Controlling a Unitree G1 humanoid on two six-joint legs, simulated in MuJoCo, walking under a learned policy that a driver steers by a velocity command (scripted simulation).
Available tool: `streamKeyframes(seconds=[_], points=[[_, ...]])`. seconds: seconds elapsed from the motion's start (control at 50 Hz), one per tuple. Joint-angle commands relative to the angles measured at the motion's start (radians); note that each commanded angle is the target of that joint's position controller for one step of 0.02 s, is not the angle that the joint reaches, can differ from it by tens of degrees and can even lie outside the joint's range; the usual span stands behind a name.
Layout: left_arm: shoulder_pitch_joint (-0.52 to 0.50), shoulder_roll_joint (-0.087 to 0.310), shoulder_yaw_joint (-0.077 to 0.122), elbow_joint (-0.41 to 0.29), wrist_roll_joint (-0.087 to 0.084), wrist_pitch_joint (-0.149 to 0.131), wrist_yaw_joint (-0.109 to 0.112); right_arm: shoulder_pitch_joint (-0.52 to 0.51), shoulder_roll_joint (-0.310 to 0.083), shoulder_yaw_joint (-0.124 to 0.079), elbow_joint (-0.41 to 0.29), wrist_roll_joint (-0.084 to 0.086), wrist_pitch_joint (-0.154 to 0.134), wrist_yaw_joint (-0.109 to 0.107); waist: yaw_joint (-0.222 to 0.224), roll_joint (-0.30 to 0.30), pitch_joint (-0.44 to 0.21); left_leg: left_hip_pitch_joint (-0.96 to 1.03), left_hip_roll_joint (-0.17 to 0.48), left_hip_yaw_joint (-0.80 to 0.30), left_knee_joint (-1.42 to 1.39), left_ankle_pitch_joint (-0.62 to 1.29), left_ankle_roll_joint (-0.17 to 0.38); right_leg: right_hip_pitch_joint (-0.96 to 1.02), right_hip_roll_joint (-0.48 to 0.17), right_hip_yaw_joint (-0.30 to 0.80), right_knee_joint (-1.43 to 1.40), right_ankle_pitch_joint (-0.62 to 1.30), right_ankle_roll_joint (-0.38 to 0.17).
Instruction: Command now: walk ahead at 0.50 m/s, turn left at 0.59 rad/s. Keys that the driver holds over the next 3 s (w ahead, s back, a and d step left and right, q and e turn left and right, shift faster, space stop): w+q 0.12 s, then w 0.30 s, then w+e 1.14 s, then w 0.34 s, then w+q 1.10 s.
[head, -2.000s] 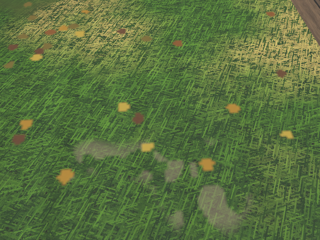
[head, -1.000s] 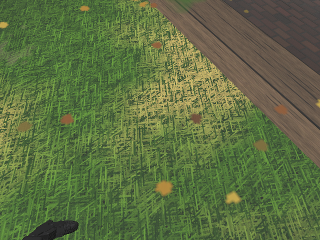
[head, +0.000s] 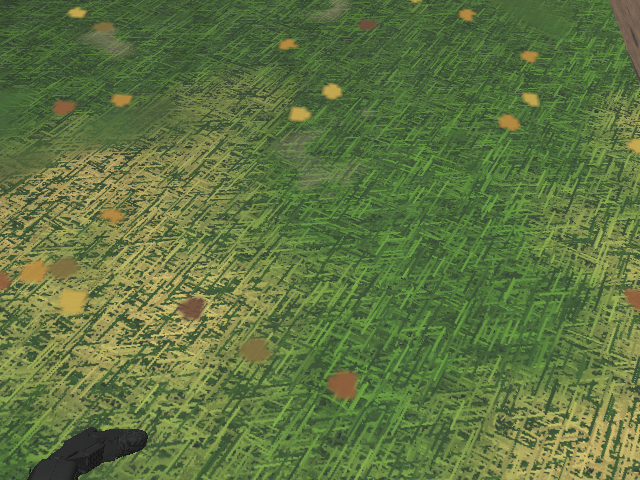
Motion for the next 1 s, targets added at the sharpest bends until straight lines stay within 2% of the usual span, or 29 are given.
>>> streamKeyframes(seconds=[0.02, 0.04, 0.06, 0.08, 0.1, 0.12, 0.14, 0.16, 0.18, 0.22, 0.26, 0.3, 0.36, 0.44, 0.48, 0.52, 0.54, 0.56, 0.58, 0.6, 0.62, 0.64, 0.66, 0.68, 0.74, 0.82, 0.88, 0.94, 1.0], points=[[-0.041, 0.129, 0.043, -0.076, -0.008, -0.027, -0.005, 0.002, -0.156, -0.046, -0.047, 0.001, -0.003, -0.009, 0.041, 0.157, -0.026, -0.046, 0.25, -0.246, -0.028, 0.181, 0.125, 0.144, 0.026, -0.012, -0.039, -0.072, -0.031], [0.012, 0.137, 0.051, -0.062, -0.009, -0.032, -0.003, -0.011, -0.147, -0.044, -0.05, 0.0, 0.001, -0.009, 0.073, 0.171, -0.038, -0.047, 0.24, -0.255, 0.013, 0.199, 0.11, 0.214, 0.03, -0.028, -0.067, -0.095, -0.051], [0.101, 0.159, 0.065, -0.041, -0.002, -0.037, 0.003, -0.015, -0.115, -0.033, -0.055, -0.003, 0.001, -0.007, 0.117, 0.164, -0.088, -0.072, 0.195, -0.23, 0.108, 0.236, 0.081, 0.356, 0.016, -0.031, -0.095, -0.099, -0.081], [0.24, 0.208, 0.081, -0.029, 0.015, -0.04, 0.012, -0.01, -0.054, -0.009, -0.071, -0.015, -0.001, -0.003, 0.176, 0.073, -0.217, -0.173, 0.134, -0.153, 0.368, 0.143, 0.042, 0.596, -0.137, 0.109, -0.082, -0.158, -0.144], [0.336, 0.288, 0.101, 0.004, 0.026, -0.025, 0.011, 0.116, 0.0, 0.009, -0.102, 0.013, -0.009, -0.003, 0.128, -0.253, -0.344, -0.523, -0.004, -0.011, 0.695, -0.252, -0.03, 0.915, -0.358, 0.561, -0.173, -0.411, -0.304], [0.327, 0.205, 0.084, 0.0, 0.001, -0.02, 0.003, 0.117, -0.098, -0.006, -0.082, 0.022, -0.01, -0.007, 0.144, -0.207, -0.292, -0.663, 0.072, -0.026, 0.846, -0.268, -0.045, 0.899, -0.386, 0.69, -0.234, -0.638, -0.304], [0.293, 0.145, 0.067, -0.007, -0.002, -0.015, 0.005, 0.021, -0.152, -0.021, -0.083, 0.014, -0.006, -0.008, 0.169, -0.116, -0.172, -0.692, 0.102, -0.017, 0.887, -0.174, -0.052, 0.789, -0.339, 0.553, -0.251, -0.617, -0.265], [0.251, 0.123, 0.057, -0.008, 0.008, -0.009, 0.005, -0.032, -0.144, -0.021, -0.089, 0.001, -0.003, -0.01, 0.157, -0.05, -0.107, -0.663, 0.131, 0.014, 0.875, -0.103, -0.057, 0.679, -0.295, 0.424, -0.257, -0.487, -0.241], [0.226, 0.1, 0.049, 0.002, 0.012, -0.005, 0.005, -0.073, -0.128, -0.02, -0.101, -0.01, -0.006, -0.007, 0.145, -0.035, -0.051, -0.645, 0.152, 0.015, 0.829, -0.056, -0.058, 0.587, -0.256, 0.334, -0.276, -0.369, -0.241], [0.212, 0.079, 0.041, 0.017, 0.017, -0.01, 0.007, -0.068, -0.089, -0.015, -0.103, 0.0, -0.006, 0.004, 0.11, -0.073, -0.029, -0.57, 0.181, 0.028, 0.757, -0.017, -0.055, 0.495, -0.206, 0.219, -0.318, -0.25, -0.24], [0.224, 0.091, 0.044, 0.038, 0.005, -0.017, 0.006, -0.079, -0.056, -0.005, -0.105, -0.002, -0.003, 0.009, 0.101, -0.067, -0.023, -0.561, 0.187, 0.05, 0.672, -0.01, -0.06, 0.471, -0.202, 0.156, -0.351, -0.174, -0.264], [0.234, 0.125, 0.053, 0.056, -0.003, -0.018, 0.007, -0.132, -0.037, 0.007, -0.123, -0.013, -0.006, 0.012, 0.105, -0.046, -0.01, -0.579, 0.2, 0.07, 0.559, 0.048, -0.069, 0.473, -0.213, 0.113, -0.379, -0.1, -0.285], [0.246, 0.153, 0.057, 0.075, -0.012, -0.008, 0.01, -0.214, -0.02, 0.021, -0.135, -0.014, -0.022, 0.027, 0.13, -0.035, -0.002, -0.533, 0.205, 0.115, 0.37, 0.205, -0.072, 0.468, -0.187, 0.019, -0.394, -0.032, -0.268], [0.327, 0.176, 0.058, 0.118, -0.026, 0.009, 0.009, -0.337, -0.025, 0.025, -0.164, -0.004, -0.034, 0.041, 0.172, -0.036, 0.019, -0.451, 0.173, 0.155, 0.206, 0.289, -0.067, 0.487, -0.19, -0.018, -0.374, -0.006, -0.245], [0.35, 0.186, 0.059, 0.137, -0.033, 0.022, 0.01, -0.365, -0.042, 0.018, -0.18, -0.002, -0.041, 0.047, 0.161, -0.046, 0.032, -0.428, 0.158, 0.151, 0.151, 0.249, -0.05, 0.524, -0.217, 0.011, -0.343, 0.019, -0.234], [0.338, 0.208, 0.063, 0.143, -0.036, 0.034, 0.016, -0.3, -0.076, 0.001, -0.164, -0.004, -0.048, 0.048, 0.101, -0.053, 0.004, -0.299, 0.132, 0.164, 0.085, 0.227, -0.025, 0.532, -0.22, 0.016, -0.261, 0.124, -0.21], [0.332, 0.198, 0.058, 0.143, -0.035, 0.036, 0.018, -0.192, -0.11, -0.019, -0.129, -0.01, -0.048, 0.042, 0.041, -0.038, -0.062, -0.125, 0.111, 0.18, 0.051, 0.237, -0.002, 0.5, -0.18, -0.017, -0.136, 0.236, -0.186], [0.328, 0.158, 0.042, 0.132, -0.023, 0.032, 0.018, -0.041, -0.162, -0.044, -0.093, -0.021, -0.046, 0.03, -0.032, -0.014, -0.174, 0.124, 0.176, 0.127, 0.079, 0.251, 0.032, 0.382, -0.126, -0.055, 0.07, 0.172, -0.148], [0.388, 0.048, 0.006, 0.094, 0.0, 0.019, 0.015, 0.089, -0.262, -0.066, -0.083, -0.048, -0.035, 0.015, -0.044, 0.202, -0.349, 0.503, 0.454, -0.225, 0.086, 0.193, 0.144, 0.037, -0.003, -0.125, 0.456, -0.228, -0.074], [0.412, 0.057, 0.005, 0.099, -0.021, 0.007, 0.016, 0.111, -0.223, -0.054, -0.073, -0.042, -0.029, 0.018, -0.042, 0.304, -0.431, 0.512, 0.545, -0.51, -0.055, 0.03, 0.216, -0.109, 0.048, -0.022, 0.657, -0.622, -0.063], [0.351, 0.149, 0.034, 0.091, -0.046, 0.006, 0.015, 0.056, -0.159, -0.033, -0.068, -0.031, -0.031, 0.021, -0.039, 0.213, -0.271, 0.387, 0.506, -0.403, -0.089, -0.051, 0.179, -0.188, -0.005, 0.015, 0.735, -0.571, -0.07], [0.298, 0.15, 0.037, 0.076, -0.049, 0.008, 0.016, -0.005, -0.12, -0.02, -0.066, -0.022, -0.035, 0.022, -0.012, 0.194, -0.168, 0.268, 0.465, -0.271, -0.115, -0.041, 0.151, -0.2, -0.046, -0.01, 0.722, -0.486, -0.076], [0.275, 0.137, 0.039, 0.075, -0.038, 0.016, 0.019, -0.067, -0.085, -0.009, -0.061, -0.023, -0.041, 0.027, 0.02, 0.163, -0.099, 0.153, 0.422, -0.177, -0.156, 0.015, 0.135, -0.171, -0.073, -0.018, 0.68, -0.416, -0.07], [0.284, 0.126, 0.044, 0.081, -0.028, 0.029, 0.022, -0.112, -0.059, -0.004, -0.057, -0.027, -0.051, 0.03, 0.053, 0.177, -0.061, 0.066, 0.389, -0.096, -0.194, 0.083, 0.12, -0.12, -0.098, -0.009, 0.639, -0.36, -0.065], [0.304, 0.067, 0.038, 0.085, -0.029, 0.062, 0.021, -0.158, -0.058, -0.013, -0.03, -0.037, -0.077, 0.028, 0.099, 0.144, -0.022, -0.04, 0.373, 0.05, -0.266, 0.248, 0.124, -0.059, -0.108, -0.005, 0.608, -0.266, -0.044], [0.215, 0.05, 0.035, 0.047, -0.022, 0.067, 0.012, -0.137, -0.088, -0.026, 0.012, -0.042, -0.082, 0.013, 0.089, 0.098, 0.013, -0.011, 0.362, 0.192, -0.286, 0.352, 0.118, -0.111, -0.102, 0.003, 0.421, -0.085, -0.036], [0.11, 0.032, 0.023, 0.012, -0.018, 0.061, -0.01, -0.111, -0.121, -0.035, 0.034, -0.034, -0.074, 0.002, 0.051, 0.077, 0.043, 0.007, 0.359, 0.276, -0.298, 0.361, 0.102, -0.081, -0.088, -0.058, 0.252, 0.024, -0.049], [0.02, 0.033, 0.019, -0.033, -0.018, 0.062, -0.027, -0.062, -0.146, -0.045, 0.065, -0.019, -0.057, -0.001, 0.02, 0.063, 0.073, 0.099, 0.388, 0.314, -0.278, 0.378, 0.091, -0.104, -0.08, -0.093, 0.154, 0.002, -0.077], [-0.012, 0.054, 0.026, -0.071, -0.018, 0.065, -0.041, -0.047, -0.172, -0.055, 0.084, -0.004, -0.034, -0.003, 0.029, 0.079, 0.065, 0.198, 0.408, 0.35, -0.187, 0.573, 0.067, -0.086, -0.045, -0.144, 0.105, -0.113, -0.121]])
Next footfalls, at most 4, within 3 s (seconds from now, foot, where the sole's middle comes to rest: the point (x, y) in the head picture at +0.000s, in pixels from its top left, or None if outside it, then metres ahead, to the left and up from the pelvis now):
0.08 right None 0.22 -0.14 -0.78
0.56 left None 0.44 0.16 -0.78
1.08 right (331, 361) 0.73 -0.08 -0.78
1.56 left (273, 250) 1.05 0.04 -0.78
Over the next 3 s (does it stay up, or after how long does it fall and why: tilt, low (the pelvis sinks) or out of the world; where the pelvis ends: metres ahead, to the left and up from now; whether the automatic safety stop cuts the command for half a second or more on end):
stays up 1.57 -0.28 0.00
